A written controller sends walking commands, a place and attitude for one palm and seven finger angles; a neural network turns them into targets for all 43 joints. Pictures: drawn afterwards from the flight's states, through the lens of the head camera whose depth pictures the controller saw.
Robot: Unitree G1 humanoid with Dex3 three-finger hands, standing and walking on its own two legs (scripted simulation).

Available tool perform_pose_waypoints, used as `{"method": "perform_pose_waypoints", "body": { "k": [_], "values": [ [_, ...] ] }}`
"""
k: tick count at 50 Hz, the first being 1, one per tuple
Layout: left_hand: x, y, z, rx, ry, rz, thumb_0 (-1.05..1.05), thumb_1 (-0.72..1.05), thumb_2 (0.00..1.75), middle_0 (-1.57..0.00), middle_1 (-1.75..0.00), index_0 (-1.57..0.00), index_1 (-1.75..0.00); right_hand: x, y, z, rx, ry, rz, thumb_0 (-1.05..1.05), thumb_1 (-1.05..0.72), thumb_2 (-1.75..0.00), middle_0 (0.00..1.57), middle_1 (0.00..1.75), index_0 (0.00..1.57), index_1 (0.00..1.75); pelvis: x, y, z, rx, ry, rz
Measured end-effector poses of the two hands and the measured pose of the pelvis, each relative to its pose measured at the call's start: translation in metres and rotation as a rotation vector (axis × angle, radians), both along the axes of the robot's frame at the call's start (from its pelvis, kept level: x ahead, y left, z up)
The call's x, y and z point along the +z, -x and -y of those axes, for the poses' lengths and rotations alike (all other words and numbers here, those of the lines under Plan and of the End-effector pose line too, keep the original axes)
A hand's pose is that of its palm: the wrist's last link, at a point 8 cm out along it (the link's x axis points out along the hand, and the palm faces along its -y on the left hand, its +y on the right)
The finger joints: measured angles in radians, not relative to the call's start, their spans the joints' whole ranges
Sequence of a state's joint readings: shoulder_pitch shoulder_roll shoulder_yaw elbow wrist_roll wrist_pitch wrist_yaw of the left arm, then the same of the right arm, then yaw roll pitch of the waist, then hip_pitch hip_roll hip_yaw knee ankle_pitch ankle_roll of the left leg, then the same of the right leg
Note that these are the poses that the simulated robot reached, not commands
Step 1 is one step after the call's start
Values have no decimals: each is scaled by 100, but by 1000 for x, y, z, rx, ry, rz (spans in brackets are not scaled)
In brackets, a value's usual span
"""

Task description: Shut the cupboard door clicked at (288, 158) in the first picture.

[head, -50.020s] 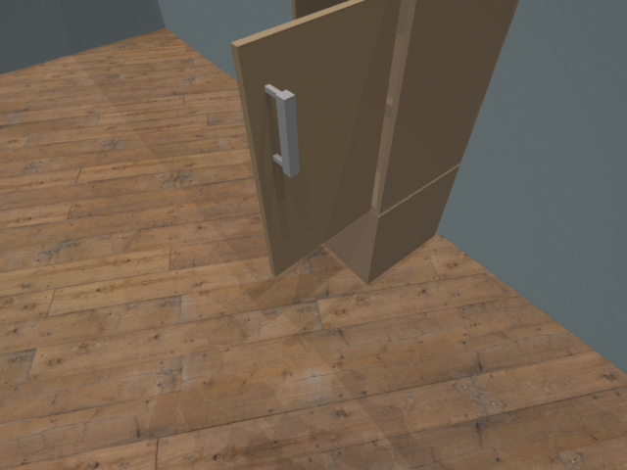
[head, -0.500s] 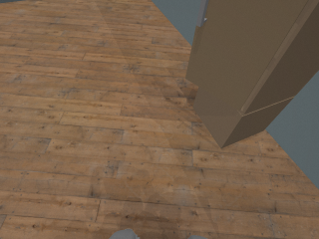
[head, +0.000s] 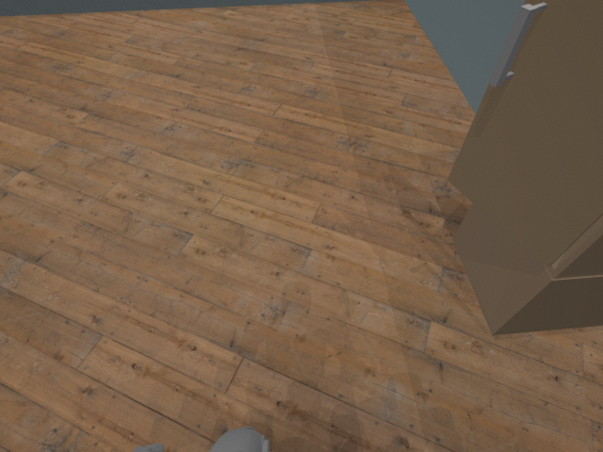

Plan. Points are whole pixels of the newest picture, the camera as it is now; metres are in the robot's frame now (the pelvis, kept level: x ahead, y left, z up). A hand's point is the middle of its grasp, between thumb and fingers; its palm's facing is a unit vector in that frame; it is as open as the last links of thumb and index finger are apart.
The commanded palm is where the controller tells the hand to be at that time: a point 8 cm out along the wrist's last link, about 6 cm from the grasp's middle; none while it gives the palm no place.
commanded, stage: walk to a spot facing it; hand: left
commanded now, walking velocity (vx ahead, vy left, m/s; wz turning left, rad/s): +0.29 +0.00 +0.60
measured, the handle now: (517, 46) +0.84 -0.44 +0.10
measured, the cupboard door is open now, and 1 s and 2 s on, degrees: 25 25 25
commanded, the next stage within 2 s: turn to face it in 0.86 s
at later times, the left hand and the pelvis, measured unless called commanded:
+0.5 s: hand (147, 438) +0.17 +0.24 -0.15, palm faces +0.25 -0.93 -0.27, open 7.3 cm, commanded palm none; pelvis +0.12 +0.01 -0.01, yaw +15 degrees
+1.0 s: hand out of the picture +0.11 +0.22 -0.19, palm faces +0.62 -0.77 -0.18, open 7.3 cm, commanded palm none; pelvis +0.25 +0.09 -0.02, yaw +35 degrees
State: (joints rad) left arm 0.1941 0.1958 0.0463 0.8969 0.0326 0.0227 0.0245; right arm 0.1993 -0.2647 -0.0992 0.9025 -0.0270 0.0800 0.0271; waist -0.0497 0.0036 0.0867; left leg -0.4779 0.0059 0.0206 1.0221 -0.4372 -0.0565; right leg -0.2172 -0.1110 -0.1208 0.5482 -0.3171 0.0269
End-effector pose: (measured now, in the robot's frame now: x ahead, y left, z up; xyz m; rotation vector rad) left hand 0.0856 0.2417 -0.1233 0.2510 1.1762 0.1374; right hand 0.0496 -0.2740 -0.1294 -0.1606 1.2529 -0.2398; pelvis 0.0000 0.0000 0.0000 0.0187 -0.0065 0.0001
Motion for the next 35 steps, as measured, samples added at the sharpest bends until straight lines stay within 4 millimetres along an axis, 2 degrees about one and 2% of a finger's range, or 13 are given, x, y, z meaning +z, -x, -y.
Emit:
{"method": "perform_pose_waypoints", "body": {
  "k": [4, 7, 9, 11, 15, 19, 22, 24, 26, 28, 31, 35],
  "values": [
    [-12, 27, -14, 94, 39, -18, 1, 91, 90, -21, -30, -21, -30, 5, -34, -17, 111, 13, 9, 1, -91, -90, 20, 30, 20, 30, -3, -6, -10, 68, -1, -4],
    [-29, 50, -34, 169, 57, -55, 1, 91, 90, -21, -30, -21, -30, 1, -62, -35, 193, 32, 49, 1, -91, -90, 20, 30, 20, 30, -14, -14, -22, 109, 9, -12],
    [-31, 61, -44, 192, 49, -105, 1, 91, 90, -21, -30, -21, -30, 3, -73, -46, 222, 33, 69, 1, -91, -90, 20, 30, 20, 30, -14, -19, -26, 115, 7, -7],
    [-27, 62, -51, 213, 42, -129, 1, 91, 90, -21, -30, -21, -30, 6, -76, -55, 237, 28, 68, 1, -91, -90, 20, 30, 20, 30, -10, -26, -28, 128, 10, -8],
    [-11, 41, -57, 237, 34, -91, 1, 91, 90, -20, -30, -20, -30, 7, -73, -66, 254, 0, 3, 1, -90, -90, 20, 30, 20, 30, 1, -44, -28, 169, 17, -8],
    [3, 3, -55, 246, 23, -18, 1, 91, 90, -20, -30, -20, -30, -1, -72, -66, 258, -37, -88, 1, -90, -90, 20, 30, 20, 30, 5, -67, -24, 207, 14, -6],
    [8, -31, -48, 246, 10, 31, 1, 91, 90, -20, -30, -20, -30, -12, -80, -60, 256, -61, -142, 1, -90, -90, 21, 30, 20, 30, 1, -90, -17, 229, 4, -1],
    [7, -51, -42, 252, -4, 68, 1, 91, 90, -20, -30, -20, -30, -23, -93, -52, 260, -73, -169, 1, -90, -90, 21, 30, 20, 30, -6, -109, -9, 252, -4, 1],
    [4, -63, -36, 276, -22, 106, 1, 91, 90, -20, -30, -20, -30, -33, -112, -45, 282, -74, -191, 1, -90, -90, 21, 30, 20, 30, -14, -124, -4, 287, -6, 3],
    [6, -65, -28, 316, -20, 105, 1, 91, 90, -20, -30, -20, -30, -32, -140, -42, 317, -65, -190, 1, -90, -90, 20, 30, 20, 30, -11, -135, -3, 320, 1, 9],
    [7, -58, -14, 381, 5, 55, 0, 91, 90, -20, -30, -20, -30, -21, -192, -46, 366, -54, -137, 1, -91, -90, 20, 30, 20, 30, -2, -155, -4, 363, 3, 2],
    [4, -46, 2, 483, 46, -17, 0, 93, 90, -21, -30, -21, -30, -3, -262, -64, 439, -46, -59, 1, -91, -90, 20, 30, 20, 30, 8, -182, -9, 432, 10, -11]
  ]
}}
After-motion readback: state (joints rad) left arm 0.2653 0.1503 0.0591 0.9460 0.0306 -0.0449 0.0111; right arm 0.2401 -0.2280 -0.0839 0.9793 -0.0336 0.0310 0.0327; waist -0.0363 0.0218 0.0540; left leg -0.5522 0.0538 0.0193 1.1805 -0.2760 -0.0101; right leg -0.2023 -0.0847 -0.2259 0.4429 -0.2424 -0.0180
